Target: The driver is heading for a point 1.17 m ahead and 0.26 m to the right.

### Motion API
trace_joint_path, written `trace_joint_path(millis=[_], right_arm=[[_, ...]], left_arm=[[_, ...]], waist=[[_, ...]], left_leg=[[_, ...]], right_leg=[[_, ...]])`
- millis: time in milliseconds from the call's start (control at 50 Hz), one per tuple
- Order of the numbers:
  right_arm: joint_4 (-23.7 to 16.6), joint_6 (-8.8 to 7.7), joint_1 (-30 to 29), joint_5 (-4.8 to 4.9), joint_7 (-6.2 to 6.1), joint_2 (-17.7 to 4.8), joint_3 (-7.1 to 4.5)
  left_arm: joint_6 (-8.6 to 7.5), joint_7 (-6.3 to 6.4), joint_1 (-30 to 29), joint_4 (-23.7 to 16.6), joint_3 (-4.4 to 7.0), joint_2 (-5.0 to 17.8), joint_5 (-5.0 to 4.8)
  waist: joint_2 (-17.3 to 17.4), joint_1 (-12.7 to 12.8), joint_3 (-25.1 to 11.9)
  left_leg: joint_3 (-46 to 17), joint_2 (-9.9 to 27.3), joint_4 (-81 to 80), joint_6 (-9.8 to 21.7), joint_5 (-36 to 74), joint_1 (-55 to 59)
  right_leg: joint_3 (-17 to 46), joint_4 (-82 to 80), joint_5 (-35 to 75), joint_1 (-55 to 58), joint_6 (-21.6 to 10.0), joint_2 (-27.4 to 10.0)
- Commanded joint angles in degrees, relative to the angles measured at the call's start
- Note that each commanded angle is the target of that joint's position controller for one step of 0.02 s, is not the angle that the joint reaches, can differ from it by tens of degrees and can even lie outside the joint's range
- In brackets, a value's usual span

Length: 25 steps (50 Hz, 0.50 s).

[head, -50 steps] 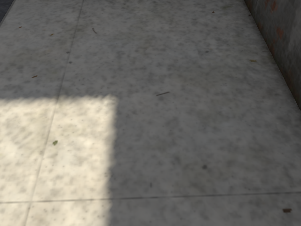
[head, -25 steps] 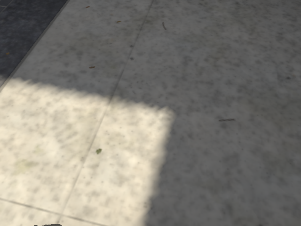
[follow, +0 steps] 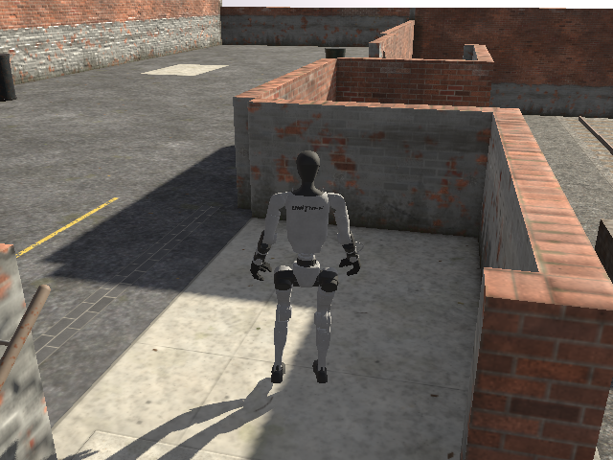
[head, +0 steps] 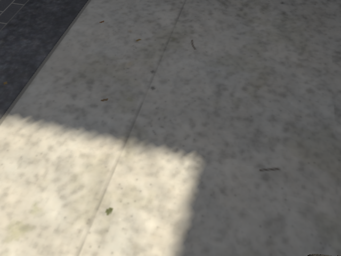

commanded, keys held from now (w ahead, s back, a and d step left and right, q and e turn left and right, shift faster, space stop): e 0.70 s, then no key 0.02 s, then q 0.28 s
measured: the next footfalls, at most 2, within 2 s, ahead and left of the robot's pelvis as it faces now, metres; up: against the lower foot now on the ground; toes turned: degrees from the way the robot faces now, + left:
left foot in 0.18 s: +0.11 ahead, +0.14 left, +0.00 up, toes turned -12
right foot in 0.60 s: +0.01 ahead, -0.11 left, +0.00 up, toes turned -23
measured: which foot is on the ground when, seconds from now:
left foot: up 0.00-0.16, down 0.18-0.60, up 0.62-0.98, down 1.00-1.00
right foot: down 0.00-0.20, up 0.22-0.58, down 0.60-1.00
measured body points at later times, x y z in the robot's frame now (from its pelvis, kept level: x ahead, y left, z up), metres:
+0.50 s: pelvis +0.02 +0.03 +0.01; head +0.06 +0.03 +0.46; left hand +0.27 +0.23 -0.09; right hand +0.08 -0.28 -0.08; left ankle +0.07 +0.15 -0.73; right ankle -0.01 -0.11 -0.68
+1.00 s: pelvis +0.01 -0.01 +0.00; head +0.02 -0.02 +0.45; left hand +0.28 +0.11 -0.09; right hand +0.01 -0.31 -0.11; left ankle +0.07 +0.11 -0.73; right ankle -0.02 -0.10 -0.73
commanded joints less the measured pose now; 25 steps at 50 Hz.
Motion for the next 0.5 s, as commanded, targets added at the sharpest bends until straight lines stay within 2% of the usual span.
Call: trace_joint_path(millis=[20,80,120,160,180,200,220,240,260,280,300,360,420,460,500], right_arm=[[-2.22,-0.14,4.63,-0.03,-0.74,-2.53,-0.74],[-2.78,0.04,2.04,0.34,-0.62,-3.28,-0.66],[-3.01,-0.23,1.18,0.64,-0.28,-3.75,-0.72],[-2.36,-0.8,3.11,0.82,0.36,-3.74,-0.97],[-1.94,-0.9,4.88,0.58,0.57,-5.22,-1.59],[-2.22,-0.73,7.51,-0.81,0.3,-9.31,-2.54],[-2.05,-0.41,6.4,-3.03,0.69,-12.93,-3.32],[-3.76,-0.79,3.91,-3.06,0.34,-10.16,-2.86],[-4.41,-0.82,0.64,-2.05,-0.13,-7.48,-2.11],[-4.88,-0.74,-1.75,-0.97,-0.23,-5.93,-1.59],[-4.75,-0.64,-2.43,-0.09,-0.3,-5.69,-1.39],[-3.81,0.06,0.2,-0.37,-0.82,-6.06,-1.22],[-2.91,0.81,2.68,-0.28,-1.31,-8.3,-1.95],[-2.65,1.07,2.86,-0.01,-1.18,-10.39,-2.63],[-2.21,1.08,3.47,0.59,-0.88,-11.54,-3.05]], left_arm=[[0.29,0.96,-3.66,-5.93,3.05,9.56,-0.56],[1.3,1.37,-2.94,-6.57,3.34,9.8,-0.99],[1.8,1.39,-2.07,-6.79,3.26,9.5,-1.0],[2.36,1.53,-2.11,-7.16,3.11,9.28,-1.31],[2.56,1.69,-1.1,-7.26,2.86,8.27,-1.4],[2.55,1.68,0.35,-7.74,2.09,5.32,-1.16],[1.72,1.67,-0.83,-10.11,2.54,6.74,-1.79],[0.93,1.27,-0.55,-9.29,3.95,10.99,-0.82],[1.29,1.02,1.11,-7.64,4.46,12.09,-1.23],[2.21,1.27,2.86,-5.94,4.44,11.43,-1.2],[2.91,1.36,3.41,-5.73,4.15,10.45,-1.01],[3.65,1.08,0.19,-7.64,2.69,7.07,-1.72],[3.64,0.54,-3.55,-9.92,1.44,5.4,-1.52],[3.46,-0.2,-4.25,-10.82,1.01,5.18,-1.43],[3.49,-0.78,-3.5,-10.89,1.44,6.6,-1.6]], waist=[[-6.84,-2.81,-12.57],[-8.55,-1.74,-12.52],[-9.78,-1.21,-11.68],[-9.98,-2.84,-10.64],[-8.59,-3.36,-10.5],[1.0,-3.02,-11.76],[18.79,-1.85,-8.46],[14.78,-1.51,-8.64],[10.33,-0.29,-8.03],[7.25,0.61,-7.08],[6.61,0.49,-6.18],[7.4,-1.25,-4.99],[9.75,-3.32,-6.71],[11.17,-3.77,-7.6],[12.33,-3.97,-7.7]], left_leg=[[0.87,-1.03,-7.67,-0.44,4.32,4.93],[0.15,-1.8,-14.03,-0.39,6.5,7.26],[0.22,-2.32,-19.58,0.06,6.55,9.24],[1.72,-2.87,-30.56,1.44,11.13,15.97],[-0.03,0.27,-34.71,2.86,12.91,22.04],[-10.37,13.2,-37.43,7.8,16.57,29.91],[-25.01,23.43,-42.69,16.74,27.19,26.07],[-25.57,24.95,-42.52,19.59,30.27,24.22],[-18.84,21.5,-41.01,17.26,31.55,23.24],[-13.13,17.61,-40.02,14.53,31.36,22.57],[-10.12,16.22,-39.77,13.69,32.42,22.21],[-3.34,13.63,-40.59,13.61,32.78,23.38],[-1.27,15.13,-39.98,14.32,32.76,27.06],[0.12,16.5,-39.68,14.67,32.79,25.9],[0.58,17.67,-39.2,14.62,32.03,25.1]], right_leg=[[14.89,-7.07,5.2,7.05,-9.79,-11.07],[18.27,-7.67,-6.86,6.64,-8.78,-10.7],[20.36,-6.86,-9.89,7.25,-8.15,-10.52],[20.68,-4.34,-11.04,5.4,-6.42,-8.83],[19.82,-1.55,-13.91,1.68,-4.53,-6.94],[13.6,11.08,-25.28,-6.9,-1.03,-2.45],[1.62,23.65,-32.12,-16.36,2.21,4.21],[3.86,36.12,-29.92,-16.2,4.25,0.19],[3.13,41.19,-26.06,-15.7,5.18,-0.61],[2.06,44.42,-23.34,-14.88,6.2,-1.38],[1.28,47.84,-20.78,-15.36,6.91,-1.68],[-2.05,44.8,-16.05,-15.53,8.26,-2.77],[-3.81,33.46,-16.74,-12.38,8.88,-5.19],[-5.68,26.65,-19.1,-6.83,8.06,-6.06],[-7.71,20.82,-19.15,-2.26,6.86,-5.52]])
